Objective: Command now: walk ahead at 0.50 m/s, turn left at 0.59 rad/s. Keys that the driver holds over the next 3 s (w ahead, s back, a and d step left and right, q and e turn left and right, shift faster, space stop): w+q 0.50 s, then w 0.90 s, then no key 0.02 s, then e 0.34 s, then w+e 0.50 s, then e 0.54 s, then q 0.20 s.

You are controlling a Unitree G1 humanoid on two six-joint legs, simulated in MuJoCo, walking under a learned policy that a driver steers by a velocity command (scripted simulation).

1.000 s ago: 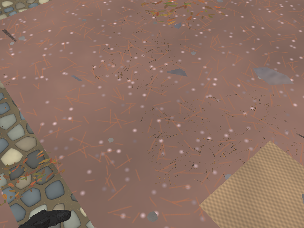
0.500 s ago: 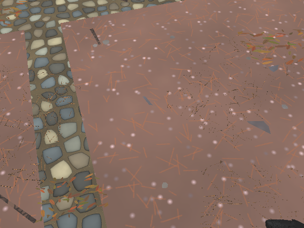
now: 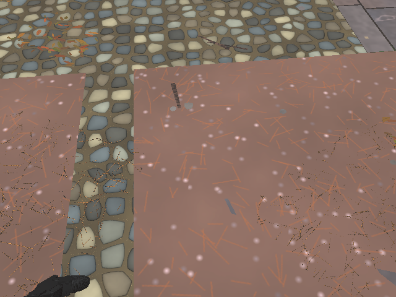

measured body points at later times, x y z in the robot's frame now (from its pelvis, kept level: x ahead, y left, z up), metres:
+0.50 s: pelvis +0.26 +0.06 -0.01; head +0.30 +0.08 +0.44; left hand +0.19 +0.35 -0.13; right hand +0.56 -0.10 -0.07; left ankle +0.34 +0.17 -0.72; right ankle +0.10 -0.12 -0.69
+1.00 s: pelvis +0.55 +0.13 +0.00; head +0.58 +0.14 +0.45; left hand +0.66 +0.43 -0.08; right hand +0.68 -0.13 -0.12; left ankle +0.34 +0.17 -0.72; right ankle +0.71 +0.08 -0.72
